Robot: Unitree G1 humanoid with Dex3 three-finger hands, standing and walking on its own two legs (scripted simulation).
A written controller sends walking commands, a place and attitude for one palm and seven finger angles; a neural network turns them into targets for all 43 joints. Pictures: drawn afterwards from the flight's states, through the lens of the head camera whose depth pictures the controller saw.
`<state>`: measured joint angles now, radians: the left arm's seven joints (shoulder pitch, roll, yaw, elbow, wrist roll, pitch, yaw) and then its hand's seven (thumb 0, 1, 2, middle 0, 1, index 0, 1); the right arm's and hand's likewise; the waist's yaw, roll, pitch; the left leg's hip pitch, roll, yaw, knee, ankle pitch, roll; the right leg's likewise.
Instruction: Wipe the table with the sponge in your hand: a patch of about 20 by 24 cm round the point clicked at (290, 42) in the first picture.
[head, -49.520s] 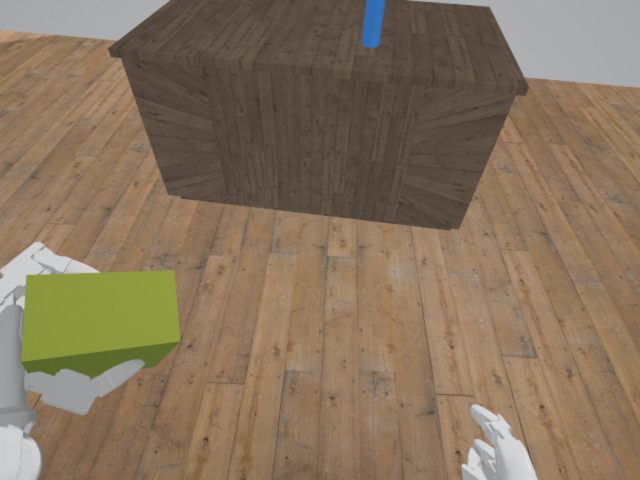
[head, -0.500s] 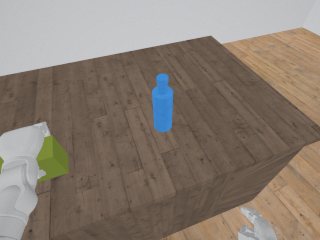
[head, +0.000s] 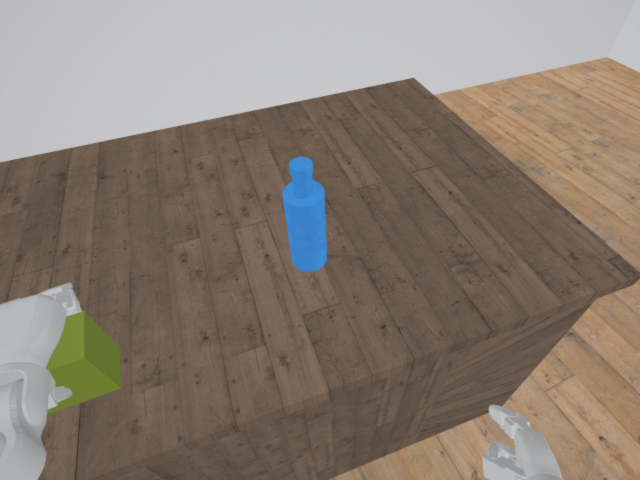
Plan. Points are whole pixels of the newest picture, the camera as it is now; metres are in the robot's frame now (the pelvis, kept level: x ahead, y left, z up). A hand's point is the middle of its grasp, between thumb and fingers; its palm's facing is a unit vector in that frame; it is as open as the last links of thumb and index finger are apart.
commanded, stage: wipe back along the first lane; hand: left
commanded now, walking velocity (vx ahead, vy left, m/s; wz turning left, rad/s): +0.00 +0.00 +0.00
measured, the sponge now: (57, 374) +0.22 +0.38 +0.01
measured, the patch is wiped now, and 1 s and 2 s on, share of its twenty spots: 1.00 1.00 1.00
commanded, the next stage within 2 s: lift the sponge slowly off the table in 0.12 s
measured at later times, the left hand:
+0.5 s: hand (44, 371) +0.20 +0.35 +0.06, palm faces -0.04 -0.01 -1.00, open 10.2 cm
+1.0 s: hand (39, 386) +0.18 +0.34 +0.07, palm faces +0.02 -0.05 -1.00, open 10.2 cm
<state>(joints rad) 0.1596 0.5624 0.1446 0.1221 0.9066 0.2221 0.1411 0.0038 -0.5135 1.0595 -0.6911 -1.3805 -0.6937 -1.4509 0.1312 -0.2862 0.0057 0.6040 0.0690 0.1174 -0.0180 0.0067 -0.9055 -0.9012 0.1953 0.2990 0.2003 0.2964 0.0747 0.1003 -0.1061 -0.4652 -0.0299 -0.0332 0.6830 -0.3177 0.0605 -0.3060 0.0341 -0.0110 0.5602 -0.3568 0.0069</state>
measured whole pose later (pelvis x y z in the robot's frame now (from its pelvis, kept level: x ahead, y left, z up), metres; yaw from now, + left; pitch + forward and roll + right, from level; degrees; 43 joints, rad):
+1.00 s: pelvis -0.02 +0.00 +0.00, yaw +2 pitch +1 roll -3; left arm 0.18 0.54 0.05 -0.02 0.90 0.25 0.10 0.00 -0.54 1.06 -0.74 -1.33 -0.74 -1.40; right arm 0.08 -0.24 0.04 0.62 0.06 0.07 -0.06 0.01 -0.90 -0.90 0.20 0.30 0.20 0.30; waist 0.12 0.10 -0.05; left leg -0.38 -0.04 -0.05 0.66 -0.28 0.06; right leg -0.22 0.03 -0.03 0.55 -0.34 -0.01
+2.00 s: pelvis -0.03 -0.02 +0.01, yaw +2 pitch -3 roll -2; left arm 0.07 0.67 0.16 -0.01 0.84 0.17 -0.08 0.00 -0.54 1.06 -0.74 -1.32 -0.75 -1.39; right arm 0.07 -0.28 0.04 0.65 0.06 0.07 -0.09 0.01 -0.90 -0.90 0.20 0.30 0.20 0.30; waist 0.12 0.11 0.01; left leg -0.26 -0.03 -0.07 0.54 -0.22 0.04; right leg -0.09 0.04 -0.04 0.42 -0.27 -0.02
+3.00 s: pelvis -0.04 -0.03 +0.01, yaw +2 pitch -5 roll -2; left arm 0.09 0.61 0.04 -0.13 0.85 0.31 -0.11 0.00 -0.55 1.06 -0.74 -1.33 -0.75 -1.39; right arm 0.02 -0.27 0.07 0.65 0.06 0.05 -0.07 0.01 -0.90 -0.90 0.20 0.30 0.20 0.30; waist 0.14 0.12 0.01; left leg -0.23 -0.02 -0.06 0.49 -0.18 0.02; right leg -0.09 0.04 -0.03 0.43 -0.25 -0.03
